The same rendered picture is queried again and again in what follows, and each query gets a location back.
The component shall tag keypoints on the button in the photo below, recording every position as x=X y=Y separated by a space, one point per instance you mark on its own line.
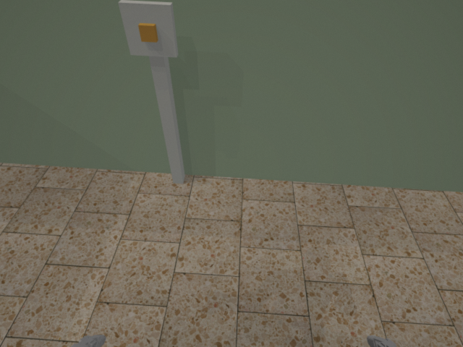
x=148 y=32

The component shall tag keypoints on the panel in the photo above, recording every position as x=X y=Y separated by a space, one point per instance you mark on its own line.
x=162 y=14

